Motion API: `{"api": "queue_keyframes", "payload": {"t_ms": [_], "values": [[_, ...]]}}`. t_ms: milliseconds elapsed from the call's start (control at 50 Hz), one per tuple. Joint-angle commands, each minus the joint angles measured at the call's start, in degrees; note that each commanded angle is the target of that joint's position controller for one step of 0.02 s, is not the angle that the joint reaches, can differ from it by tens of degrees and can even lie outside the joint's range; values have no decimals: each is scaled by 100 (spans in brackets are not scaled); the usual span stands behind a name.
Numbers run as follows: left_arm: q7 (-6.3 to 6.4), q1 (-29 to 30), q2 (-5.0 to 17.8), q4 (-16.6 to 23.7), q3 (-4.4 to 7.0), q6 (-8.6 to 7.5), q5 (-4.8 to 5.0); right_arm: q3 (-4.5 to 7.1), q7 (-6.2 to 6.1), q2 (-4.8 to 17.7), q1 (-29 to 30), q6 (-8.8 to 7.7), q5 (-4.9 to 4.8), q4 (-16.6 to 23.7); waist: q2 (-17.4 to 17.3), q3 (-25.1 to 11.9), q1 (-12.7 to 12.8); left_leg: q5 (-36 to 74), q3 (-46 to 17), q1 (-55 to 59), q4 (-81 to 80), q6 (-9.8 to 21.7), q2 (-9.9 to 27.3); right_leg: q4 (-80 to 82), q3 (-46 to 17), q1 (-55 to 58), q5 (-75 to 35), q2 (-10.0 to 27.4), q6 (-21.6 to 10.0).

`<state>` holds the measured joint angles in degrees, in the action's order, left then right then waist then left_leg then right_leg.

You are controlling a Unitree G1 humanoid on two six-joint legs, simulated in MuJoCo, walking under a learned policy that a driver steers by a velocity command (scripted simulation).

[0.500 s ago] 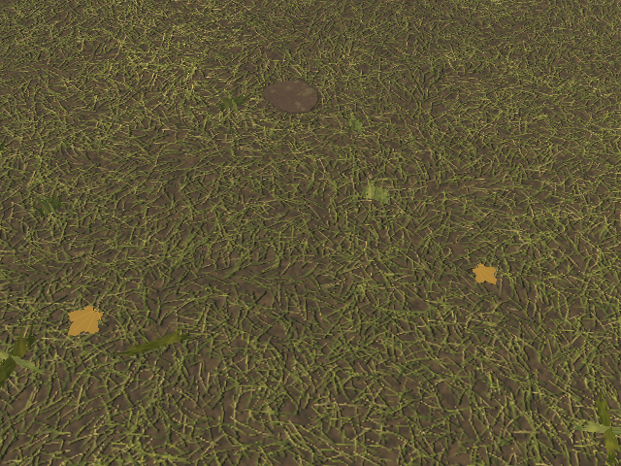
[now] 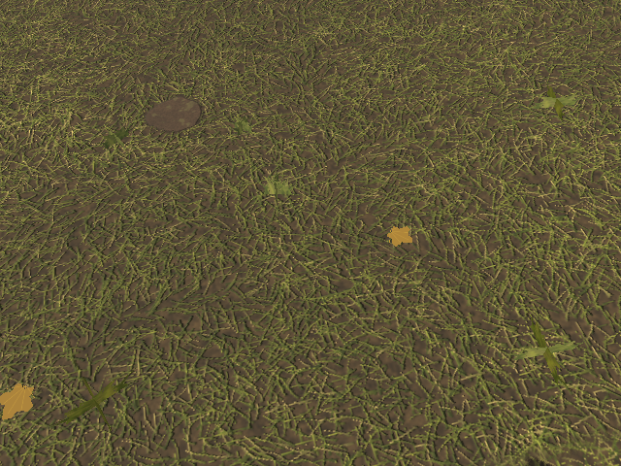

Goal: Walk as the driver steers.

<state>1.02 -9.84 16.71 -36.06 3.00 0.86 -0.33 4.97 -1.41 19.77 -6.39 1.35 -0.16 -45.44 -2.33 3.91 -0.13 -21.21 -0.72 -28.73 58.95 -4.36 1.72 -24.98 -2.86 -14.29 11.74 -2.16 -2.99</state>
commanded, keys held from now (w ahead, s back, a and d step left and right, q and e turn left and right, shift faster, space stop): no key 0.32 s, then w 0.68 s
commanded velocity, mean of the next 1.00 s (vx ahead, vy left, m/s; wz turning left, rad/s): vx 0.23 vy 0.00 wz -0.07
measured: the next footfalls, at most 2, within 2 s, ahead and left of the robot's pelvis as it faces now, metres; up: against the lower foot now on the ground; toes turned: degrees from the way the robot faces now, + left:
left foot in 0.20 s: +0.06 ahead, +0.15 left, +0.00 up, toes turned -2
left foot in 1.00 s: +0.44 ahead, +0.13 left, +0.00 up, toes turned -1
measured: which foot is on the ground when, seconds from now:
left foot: up 0.00-0.18, down 0.20-0.56, up 0.58-0.98, down 1.00-1.00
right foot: down 0.00-1.00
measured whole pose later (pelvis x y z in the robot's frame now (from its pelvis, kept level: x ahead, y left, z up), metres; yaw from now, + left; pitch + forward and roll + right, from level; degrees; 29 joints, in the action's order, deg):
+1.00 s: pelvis +0.26 +0.04 -0.03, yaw -2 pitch +2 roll +0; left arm 0.9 -28.6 15.7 -50.9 2.9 -2.6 0.5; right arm 1.1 2.8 14.9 2.7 -5.2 -1.1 -39.1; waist -0.3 2.4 4.7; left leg -2.9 2.7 -29.5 30.2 4.5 -0.8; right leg -20.7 -0.6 8.3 28.1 1.1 -0.1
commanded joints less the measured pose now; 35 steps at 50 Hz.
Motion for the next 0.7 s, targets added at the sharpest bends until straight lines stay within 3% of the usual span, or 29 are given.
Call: {"api": "queue_keyframes", "payload": {"t_ms": [20, 120, 160, 180, 200, 220, 240, 260, 320, 360, 400, 460, 480, 520, 540, 560, 580, 600, 620, 660, 700], "values": [[51, 172, 820, 312, 201, -77, -19, 9, 8, 275, 80, -51, 11, 349, 1011, -814, 55, 183, -156, 210, -836, -52, 136, 596, -1065, 723, -1805, 1328, -989], [-45, 215, 820, 111, 156, -38, -34, -16, 52, 331, 71, -88, -20, 360, 1042, -578, 157, 42, -49, 966, -2022, 36, 61, 527, -1355, 317, -1149, 1348, -1041], [-66, 367, 656, 28, 75, -39, 26, -52, 83, 213, -154, -142, 11, 276, 904, -575, -65, 794, 46, 1564, -3145, 151, 2, 326, -1323, 169, -1069, 1195, -846], [-73, 235, 529, -67, 23, -65, 28, -77, 101, 219, -245, -181, 86, 250, 718, -614, -129, 1677, -89, 2051, -3775, 243, 93, 269, -1269, 20, -890, 1047, -598], [-76, 40, 399, -124, -26, -116, -75, -50, 80, 479, -345, -210, 152, 266, 314, -793, -9, 2846, -604, 2556, -3772, 403, 595, -2, -1059, -170, -454, 752, -274], [-107, -299, 445, -182, 7, -159, -138, 2, 63, 808, -210, -209, 132, 275, -425, -793, 369, 3250, -801, 2468, -3494, 751, 918, -158, -614, -226, 218, 281, -36], [-85, -217, 373, -215, -21, -146, -155, -63, 100, 496, 4, -216, 83, 234, -697, -853, 343, 2090, -864, 1846, -3623, 989, 888, -35, -400, 290, 314, 210, 165], [-68, 74, 545, -235, 16, -117, -135, -120, 135, 282, 142, -241, 78, 281, -507, -643, 186, 1465, -701, 1645, -3677, 846, 631, -53, -407, 389, 93, 230, 203], [-14, 197, 549, -261, 47, 3, -60, -149, 141, 319, -34, -356, 94, 164, -218, -568, 43, 1462, -417, 1673, -3566, 547, 371, -101, -512, 364, -537, 297, 71], [0, 73, 445, -366, 36, 19, -32, -161, 99, 324, -250, -343, 49, 55, -182, -615, -6, 229, -368, 1727, -3583, 628, 273, -233, -312, 216, 599, 99, 16], [-12, 26, 390, -374, 49, -38, 21, -128, 47, 451, -438, -299, -21, 21, -338, -170, -86, -1622, -891, 1584, -3896, 991, 531, -622, -69, -531, 1918, -74, -31], [-66, 159, 238, -289, 51, -301, 145, -55, -5, 714, -773, -355, -84, -53, -756, 376, -149, -2453, -2428, 1588, -4726, 1701, 1617, -1442, 325, -1212, 1471, 74, -8], [-92, 139, 253, -299, 67, -376, 155, -44, -12, 732, -713, -369, -94, -32, -732, 401, -105, -2204, -2453, 1510, -4748, 1735, 1680, -1395, 274, -1120, 1416, 190, -55], [-155, -414, 242, -540, 99, -476, 172, -70, 27, 645, -226, -350, -153, 122, -660, 240, 275, -1559, -1705, 960, -4538, 1453, 1274, -405, 411, 75, 1090, 154, -210], [-167, -853, 345, -768, 161, -489, 149, -105, 46, 491, -12, -347, -144, 208, -503, 118, 459, -1029, -1198, 527, -4103, 1228, 910, -130, 299, 889, 637, 136, -220], [-152, -1368, 681, -915, 268, -515, 110, -215, 63, 123, 230, -396, -114, 374, 315, -16, 618, -362, -416, -1, -2892, 855, 314, 416, -861, 1401, 1226, 730, -468], [-198, -1802, 1212, -960, 412, -554, 103, -250, 57, 4, 338, -518, -100, 599, 1676, -149, 697, -234, 270, -934, -1193, 513, -325, 1194, -2834, 2118, 1494, 1766, -1071], [-212, -1845, 1018, -918, 338, -615, 54, -166, 54, 303, 353, -613, -147, 635, 1548, -85, 700, -1112, -212, -1707, -59, 520, -282, 1362, -3645, 2368, 974, 2251, -1505], [-197, -1696, 772, -878, 257, -674, 52, -125, 105, 366, 120, -673, -219, 552, 1086, -43, 497, -895, -440, -2058, 516, 650, -46, 1198, -3214, 2570, 543, 2190, -1450], [-180, -1562, 648, -854, 210, -679, 58, -145, 199, 252, 128, -738, -180, 485, 616, -62, 401, -54, -352, -2411, 549, 813, 275, 1229, -2307, 2725, -136, 1929, -1136], [-169, -1587, 404, -894, 107, -592, 37, -155, 322, 129, 300, -728, -133, 522, 709, -87, 363, 484, -154, -2117, 114, 758, 418, 1359, -1509, 2483, -1231, 1611, -885]]}}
